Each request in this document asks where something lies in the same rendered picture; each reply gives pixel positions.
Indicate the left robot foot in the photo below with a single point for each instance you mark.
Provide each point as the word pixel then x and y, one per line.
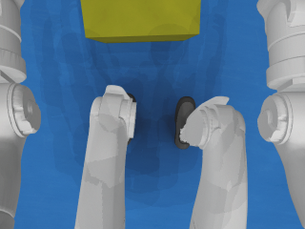
pixel 133 100

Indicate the left robot upper arm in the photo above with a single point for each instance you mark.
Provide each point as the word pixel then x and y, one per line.
pixel 19 117

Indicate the right robot thigh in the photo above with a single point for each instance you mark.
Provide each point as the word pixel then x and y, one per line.
pixel 222 196

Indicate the robot left forearm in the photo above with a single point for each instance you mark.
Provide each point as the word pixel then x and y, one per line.
pixel 12 65

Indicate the right robot upper arm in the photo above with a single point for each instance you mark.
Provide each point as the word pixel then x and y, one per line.
pixel 282 122

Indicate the carton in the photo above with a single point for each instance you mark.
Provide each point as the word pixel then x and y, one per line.
pixel 135 21

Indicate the robot right forearm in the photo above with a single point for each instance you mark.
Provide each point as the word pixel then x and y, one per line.
pixel 285 29

